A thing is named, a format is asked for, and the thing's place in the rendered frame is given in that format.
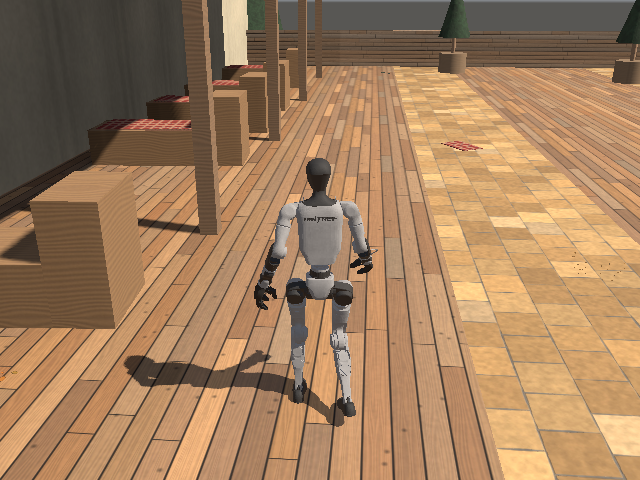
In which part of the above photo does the left robot forearm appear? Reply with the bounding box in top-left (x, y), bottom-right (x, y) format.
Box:
top-left (258, 243), bottom-right (280, 289)

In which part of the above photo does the right robot upper arm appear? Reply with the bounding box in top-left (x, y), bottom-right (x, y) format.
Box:
top-left (340, 201), bottom-right (368, 254)

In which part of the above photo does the robot left hand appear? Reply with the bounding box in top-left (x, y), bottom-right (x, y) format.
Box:
top-left (254, 283), bottom-right (277, 310)

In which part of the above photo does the robot right hand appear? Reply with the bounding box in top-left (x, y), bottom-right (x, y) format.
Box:
top-left (350, 258), bottom-right (373, 274)

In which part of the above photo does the right robot foot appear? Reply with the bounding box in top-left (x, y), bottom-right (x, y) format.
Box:
top-left (337, 397), bottom-right (356, 417)

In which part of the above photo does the robot right thigh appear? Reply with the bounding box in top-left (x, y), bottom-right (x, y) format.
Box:
top-left (330, 280), bottom-right (353, 350)

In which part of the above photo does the right robot forearm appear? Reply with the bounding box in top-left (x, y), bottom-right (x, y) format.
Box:
top-left (358, 238), bottom-right (372, 265)

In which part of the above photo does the left robot upper arm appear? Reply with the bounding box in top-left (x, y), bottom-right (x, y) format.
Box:
top-left (271, 202), bottom-right (299, 259)

